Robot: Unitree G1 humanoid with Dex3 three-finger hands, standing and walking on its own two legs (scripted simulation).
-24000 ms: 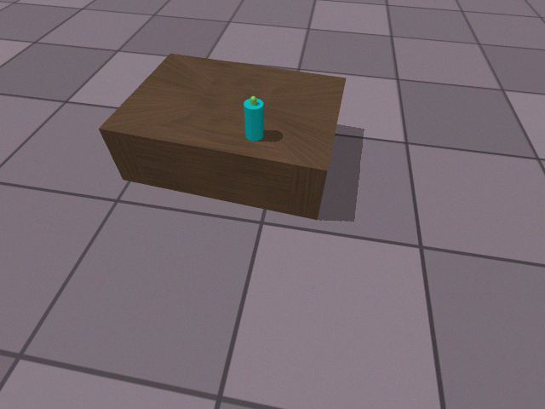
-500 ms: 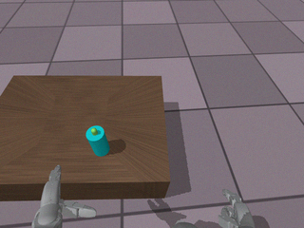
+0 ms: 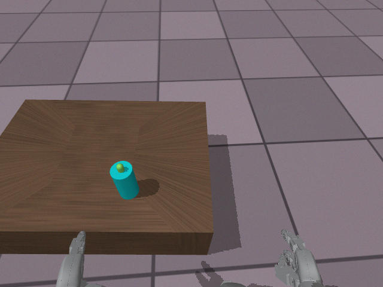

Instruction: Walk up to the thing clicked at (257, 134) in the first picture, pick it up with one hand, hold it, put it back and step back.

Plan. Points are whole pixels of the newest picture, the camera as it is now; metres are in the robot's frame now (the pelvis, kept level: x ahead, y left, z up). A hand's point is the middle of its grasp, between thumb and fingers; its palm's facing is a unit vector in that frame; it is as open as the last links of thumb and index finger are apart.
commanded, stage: home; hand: left
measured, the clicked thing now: (124, 178) +0.54 +0.24 -0.31
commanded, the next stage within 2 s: stand in 1.46 s
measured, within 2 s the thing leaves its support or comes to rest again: neither
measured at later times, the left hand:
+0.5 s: hand out of the picture +0.07 +0.26 -0.10, palm faces +0.01 -0.91 -0.42, open 17.5 cm
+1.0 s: hand out of the picture +0.05 +0.24 -0.11, palm faces +0.04 -0.92 -0.39, open 17.6 cm
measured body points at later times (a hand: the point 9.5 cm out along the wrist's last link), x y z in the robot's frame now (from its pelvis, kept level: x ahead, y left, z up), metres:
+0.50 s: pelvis +0.01 +0.00 +0.04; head +0.01 -0.03 +0.48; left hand +0.07 +0.30 -0.08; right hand +0.06 -0.28 -0.12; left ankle -0.03 +0.13 -0.70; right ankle +0.03 -0.11 -0.70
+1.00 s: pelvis +0.00 -0.01 +0.04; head -0.01 -0.04 +0.49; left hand +0.04 +0.29 -0.08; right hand +0.07 -0.30 -0.11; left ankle -0.03 +0.13 -0.70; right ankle +0.03 -0.11 -0.70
